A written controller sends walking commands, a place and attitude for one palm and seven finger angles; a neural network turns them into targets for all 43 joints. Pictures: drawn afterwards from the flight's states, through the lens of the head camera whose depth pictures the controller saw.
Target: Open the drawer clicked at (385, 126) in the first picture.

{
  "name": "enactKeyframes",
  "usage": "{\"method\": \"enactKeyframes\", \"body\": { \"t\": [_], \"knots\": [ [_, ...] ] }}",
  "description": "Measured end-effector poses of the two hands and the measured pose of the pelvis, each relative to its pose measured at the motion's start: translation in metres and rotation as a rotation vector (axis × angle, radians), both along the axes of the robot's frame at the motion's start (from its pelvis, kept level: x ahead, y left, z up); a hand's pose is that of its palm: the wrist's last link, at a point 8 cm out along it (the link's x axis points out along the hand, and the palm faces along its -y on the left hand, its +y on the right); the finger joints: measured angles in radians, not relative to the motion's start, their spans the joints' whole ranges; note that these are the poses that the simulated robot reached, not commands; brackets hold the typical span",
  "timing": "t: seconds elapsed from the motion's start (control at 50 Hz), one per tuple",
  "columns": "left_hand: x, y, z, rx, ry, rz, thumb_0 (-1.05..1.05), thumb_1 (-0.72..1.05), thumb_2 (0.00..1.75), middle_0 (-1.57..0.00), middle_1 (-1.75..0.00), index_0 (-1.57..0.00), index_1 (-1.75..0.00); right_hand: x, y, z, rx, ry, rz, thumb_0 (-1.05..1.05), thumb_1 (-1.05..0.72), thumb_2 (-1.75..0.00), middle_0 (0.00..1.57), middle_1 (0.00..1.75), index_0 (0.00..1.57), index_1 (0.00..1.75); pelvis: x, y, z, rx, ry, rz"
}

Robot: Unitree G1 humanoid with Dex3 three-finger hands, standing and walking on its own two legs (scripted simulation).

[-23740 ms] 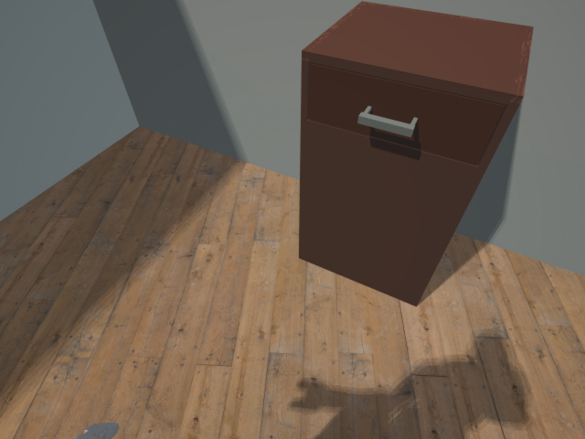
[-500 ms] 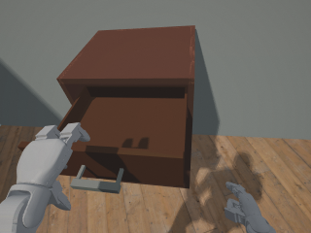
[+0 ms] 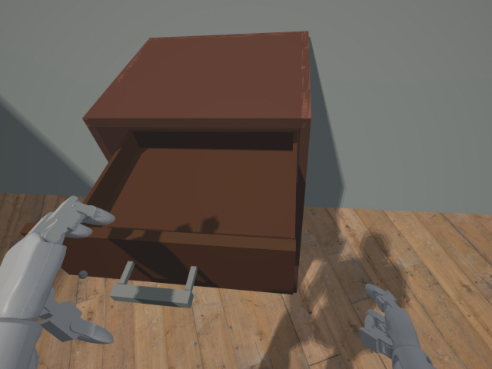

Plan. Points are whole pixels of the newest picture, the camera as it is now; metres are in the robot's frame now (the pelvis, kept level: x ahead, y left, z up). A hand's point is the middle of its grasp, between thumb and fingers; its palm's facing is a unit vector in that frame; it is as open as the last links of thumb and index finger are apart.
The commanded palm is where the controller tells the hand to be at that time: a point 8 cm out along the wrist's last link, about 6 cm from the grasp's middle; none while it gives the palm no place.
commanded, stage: draw the hand back to the body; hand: left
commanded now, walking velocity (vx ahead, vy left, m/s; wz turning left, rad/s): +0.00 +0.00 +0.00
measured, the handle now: (156, 283) +0.24 +0.20 +0.00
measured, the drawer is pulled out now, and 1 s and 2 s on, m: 0.29 0.29 0.29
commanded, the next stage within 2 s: step back with the hand held close in 0.92 s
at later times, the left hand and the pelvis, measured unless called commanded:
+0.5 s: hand (81, 249) +0.21 +0.23 +0.17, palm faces +0.36 -0.83 -0.42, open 10.6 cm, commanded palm +0.15 +0.28 +0.19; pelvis +0.02 +0.00 +0.00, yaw +1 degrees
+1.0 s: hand (77, 258) +0.19 +0.23 +0.17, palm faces +0.42 -0.80 -0.42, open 7.5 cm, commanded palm +0.14 +0.27 +0.19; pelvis +0.02 -0.01 +0.01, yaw +1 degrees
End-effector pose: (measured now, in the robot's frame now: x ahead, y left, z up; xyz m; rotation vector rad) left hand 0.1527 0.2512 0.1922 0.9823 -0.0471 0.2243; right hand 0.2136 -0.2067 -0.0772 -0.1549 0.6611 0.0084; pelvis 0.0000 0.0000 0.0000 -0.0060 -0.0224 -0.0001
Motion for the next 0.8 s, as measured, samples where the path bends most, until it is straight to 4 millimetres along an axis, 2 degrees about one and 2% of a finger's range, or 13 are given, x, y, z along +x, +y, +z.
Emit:
{"method": "enactKeyframes", "body": {
  "t": [0.04, 0.08, 0.16, 0.28, 0.38, 0.5, 0.68, 0.8],
  "knots": [
    [0.0, 0.001, -0.009, -0.246, -0.072, 0.02, 0.0, -0.47, 0.31, -0.32, -1.18, -0.32, -1.18, -0.004, 0.005, 0.003, 0.0, -0.033, -0.021, 0.02, -0.91, -0.9, 0.2, 0.3, 0.2, 0.3, 0.003, 0.001, 0.0, 0.003, -0.01, 0.002],
    [0.001, 0.0, -0.014, -0.4, -0.137, 0.025, 0.0, -0.43, 0.32, -0.31, -1.16, -0.32, -1.16, -0.01, 0.008, 0.006, -0.014, -0.047, -0.027, 0.02, -0.91, -0.9, 0.2, 0.3, 0.2, 0.3, 0.007, 0.0, 0.001, 0.004, -0.017, 0.004],
    [0.005, 0.001, -0.009, -0.519, -0.247, 0.002, -0.01, -0.34, 0.37, -0.31, -1.1, -0.31, -1.1, -0.016, 0.012, 0.01, -0.04, -0.051, -0.02, 0.02, -0.91, -0.9, 0.2, 0.3, 0.2, 0.3, 0.015, 0.0, 0.002, 0.002, -0.028, 0.01],
    [0.017, 0.011, 0.004, -0.503, -0.304, -0.011, -0.01, -0.16, 0.44, -0.29, -0.99, -0.29, -0.98, -0.015, 0.011, 0.007, -0.045, -0.038, -0.021, 0.02, -0.9, -0.9, 0.2, 0.3, 0.2, 0.3, 0.02, 0.003, 0.003, -0.004, -0.031, 0.011],
    [0.022, 0.016, 0.001, -0.496, -0.259, 0.004, 0.0, 0.0, 0.51, -0.28, -0.88, -0.28, -0.87, -0.01, 0.007, 0.005, -0.044, -0.02, -0.034, 0.02, -0.9, -0.9, 0.2, 0.3, 0.2, 0.3, 0.022, 0.005, 0.004, -0.003, -0.015, 0.006],
    [0.016, 0.017, -0.002, -0.479, -0.208, 0.026, 0.0, 0.21, 0.6, -0.26, -0.74, -0.26, -0.74, -0.002, 0.002, 0.004, -0.044, -0.015, -0.045, 0.02, -0.91, -0.9, 0.2, 0.3, 0.2, 0.3, 0.025, 0.005, 0.005, -0.004, -0.002, 0.009],
    [0.005, 0.028, -0.001, -0.461, -0.229, 0.11, 0.0, 0.52, 0.74, -0.24, -0.54, -0.24, -0.54, 0.004, 0.002, 0.004, -0.033, -0.015, -0.035, 0.02, -0.91, -0.9, 0.2, 0.3, 0.2, 0.3, 0.022, -0.001, 0.005, -0.001, -0.008, 0.021],
    [0.003, 0.02, -0.005, -0.486, -0.224, 0.113, 0.01, 0.72, 0.82, -0.22, -0.41, -0.23, -0.41, 0.003, 0.0, 0.005, -0.029, -0.023, -0.026, 0.02, -0.91, -0.9, 0.2, 0.3, 0.2, 0.3, 0.02, -0.005, 0.005, 0.0, -0.012, 0.022]
  ]
}}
